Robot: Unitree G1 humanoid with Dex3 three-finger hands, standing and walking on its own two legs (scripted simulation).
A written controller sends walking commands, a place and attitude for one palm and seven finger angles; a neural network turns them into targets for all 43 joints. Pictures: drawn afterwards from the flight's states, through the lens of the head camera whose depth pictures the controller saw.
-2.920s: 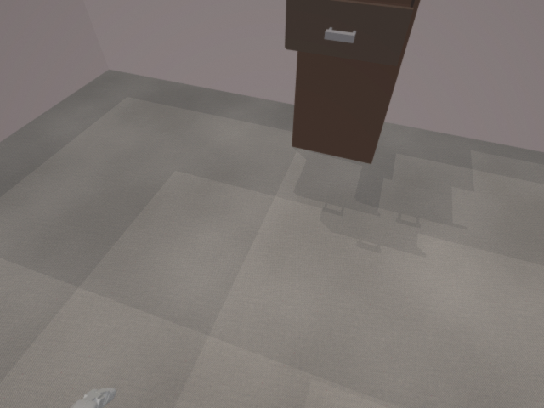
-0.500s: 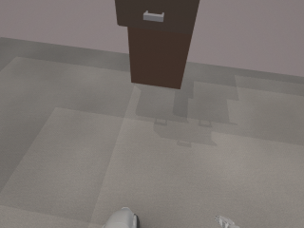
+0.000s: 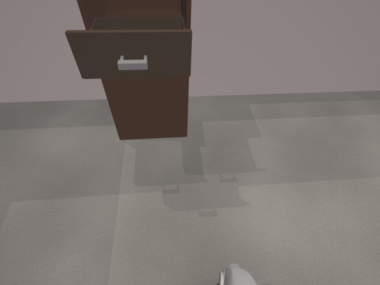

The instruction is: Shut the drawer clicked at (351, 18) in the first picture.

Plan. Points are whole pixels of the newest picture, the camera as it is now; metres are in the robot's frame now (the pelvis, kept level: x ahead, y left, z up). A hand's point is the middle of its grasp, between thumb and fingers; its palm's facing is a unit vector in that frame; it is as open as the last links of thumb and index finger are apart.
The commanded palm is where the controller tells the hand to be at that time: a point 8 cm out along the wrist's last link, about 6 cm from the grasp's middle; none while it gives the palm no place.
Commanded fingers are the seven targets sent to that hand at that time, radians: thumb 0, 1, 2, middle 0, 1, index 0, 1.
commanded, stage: walk to a spot facing it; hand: left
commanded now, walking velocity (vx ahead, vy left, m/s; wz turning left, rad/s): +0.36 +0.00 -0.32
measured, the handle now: (133, 61) +0.83 +0.22 +0.02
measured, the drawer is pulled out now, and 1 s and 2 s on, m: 0.29 0.29 0.29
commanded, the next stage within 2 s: turn to face it in 0.24 s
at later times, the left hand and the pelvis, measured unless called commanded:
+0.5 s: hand (132, 249) +0.24 +0.16 -0.18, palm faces +0.01 -0.98 -0.19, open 7.3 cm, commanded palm none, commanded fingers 0.00 0.90 0.90 -0.20 -0.30 -0.20 -0.30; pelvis +0.22 -0.02 -0.01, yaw -2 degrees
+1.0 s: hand (136, 228) +0.29 +0.15 -0.17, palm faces +0.14 -0.97 -0.22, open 7.3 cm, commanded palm none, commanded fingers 0.00 0.90 0.90 -0.20 -0.30 -0.20 -0.30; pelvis +0.31 -0.03 +0.00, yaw +3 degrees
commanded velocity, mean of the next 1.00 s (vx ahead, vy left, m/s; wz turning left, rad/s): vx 0.19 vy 0.00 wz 0.09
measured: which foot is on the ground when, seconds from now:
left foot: down 0.00-0.16, up 0.18-0.52, down 0.54-0.92, up 0.94-1.00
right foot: up 0.00-0.12, down 0.14-0.56, up 0.58-0.88, down 0.90-1.00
